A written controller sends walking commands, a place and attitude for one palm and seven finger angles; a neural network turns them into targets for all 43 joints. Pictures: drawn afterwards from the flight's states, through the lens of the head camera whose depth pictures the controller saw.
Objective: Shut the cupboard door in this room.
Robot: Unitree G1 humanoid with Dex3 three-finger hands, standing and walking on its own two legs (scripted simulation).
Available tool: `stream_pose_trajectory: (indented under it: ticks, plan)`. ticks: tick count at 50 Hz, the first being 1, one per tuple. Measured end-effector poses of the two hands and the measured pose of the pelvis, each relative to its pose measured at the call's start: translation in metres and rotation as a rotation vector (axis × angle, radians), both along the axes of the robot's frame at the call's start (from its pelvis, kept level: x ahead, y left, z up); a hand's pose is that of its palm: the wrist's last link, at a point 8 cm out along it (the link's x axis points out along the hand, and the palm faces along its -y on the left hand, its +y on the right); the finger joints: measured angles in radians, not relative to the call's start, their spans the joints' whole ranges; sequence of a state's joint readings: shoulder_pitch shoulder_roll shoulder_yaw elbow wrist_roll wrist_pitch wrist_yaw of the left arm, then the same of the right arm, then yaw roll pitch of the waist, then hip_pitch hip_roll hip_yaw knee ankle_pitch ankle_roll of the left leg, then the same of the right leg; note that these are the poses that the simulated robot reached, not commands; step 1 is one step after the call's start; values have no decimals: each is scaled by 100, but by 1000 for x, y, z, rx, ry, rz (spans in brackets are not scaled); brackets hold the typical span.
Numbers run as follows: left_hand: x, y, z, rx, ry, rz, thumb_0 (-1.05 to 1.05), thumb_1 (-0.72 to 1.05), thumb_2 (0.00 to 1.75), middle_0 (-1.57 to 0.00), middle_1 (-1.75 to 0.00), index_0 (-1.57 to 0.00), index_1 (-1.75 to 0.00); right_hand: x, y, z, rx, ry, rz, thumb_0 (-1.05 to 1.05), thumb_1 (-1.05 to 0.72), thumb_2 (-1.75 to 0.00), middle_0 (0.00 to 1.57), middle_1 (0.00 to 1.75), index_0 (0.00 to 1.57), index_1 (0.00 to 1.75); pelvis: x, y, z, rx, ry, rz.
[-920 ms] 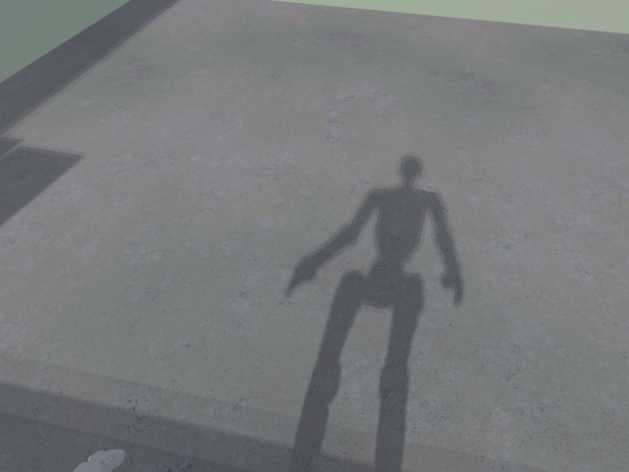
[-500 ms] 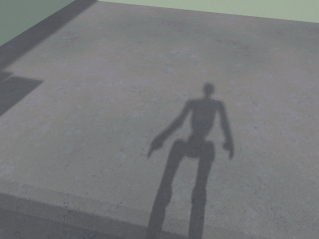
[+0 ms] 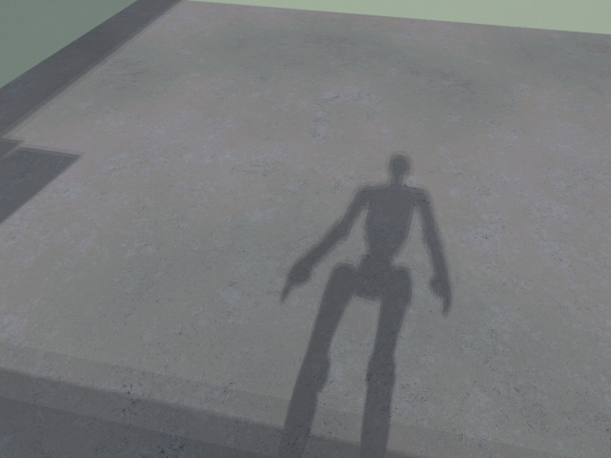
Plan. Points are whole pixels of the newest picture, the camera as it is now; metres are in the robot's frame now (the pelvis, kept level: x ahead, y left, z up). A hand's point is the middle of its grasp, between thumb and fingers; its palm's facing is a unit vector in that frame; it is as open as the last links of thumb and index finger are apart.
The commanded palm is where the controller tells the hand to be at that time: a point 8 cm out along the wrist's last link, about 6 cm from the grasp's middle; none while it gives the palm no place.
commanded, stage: turn or walk to find it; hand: left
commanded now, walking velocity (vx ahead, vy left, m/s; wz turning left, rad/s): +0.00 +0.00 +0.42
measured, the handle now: out of the picture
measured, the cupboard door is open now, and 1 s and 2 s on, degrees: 89 89 89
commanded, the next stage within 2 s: stand and wait in 1.70 s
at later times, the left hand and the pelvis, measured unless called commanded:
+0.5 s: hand out of the picture +0.03 +0.22 -0.18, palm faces +0.13 -0.96 -0.24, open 7.3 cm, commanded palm none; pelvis -0.02 +0.01 -0.01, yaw +8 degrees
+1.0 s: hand out of the picture -0.09 +0.18 -0.18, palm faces +0.40 -0.88 -0.25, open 7.3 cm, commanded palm none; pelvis -0.05 -0.02 -0.01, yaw +23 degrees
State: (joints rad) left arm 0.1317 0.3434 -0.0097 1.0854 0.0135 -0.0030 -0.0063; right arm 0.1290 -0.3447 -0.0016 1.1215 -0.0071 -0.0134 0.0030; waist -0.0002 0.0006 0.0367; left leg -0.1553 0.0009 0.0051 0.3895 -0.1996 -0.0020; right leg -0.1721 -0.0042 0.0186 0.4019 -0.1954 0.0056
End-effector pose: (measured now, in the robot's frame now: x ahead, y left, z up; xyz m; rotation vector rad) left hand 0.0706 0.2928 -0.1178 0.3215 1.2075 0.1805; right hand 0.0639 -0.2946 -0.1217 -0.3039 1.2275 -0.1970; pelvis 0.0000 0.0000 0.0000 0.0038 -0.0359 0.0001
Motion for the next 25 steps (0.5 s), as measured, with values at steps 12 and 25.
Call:
stream_pose_trajectory:
  ticks: [12,25]
  plan:
    - [-6,-16,-12,-33,-25,58,0,91,89,-20,-30,-20,-30,6,19,-13,35,21,39,0,-91,-90,20,30,20,30,-3,0,-8,-8,23,56]
    - [-52,-28,-32,-101,24,176,1,91,89,-20,-30,-21,-30,-13,71,-23,112,75,81,0,-91,-90,21,30,20,30,-17,6,-12,-15,47,139]
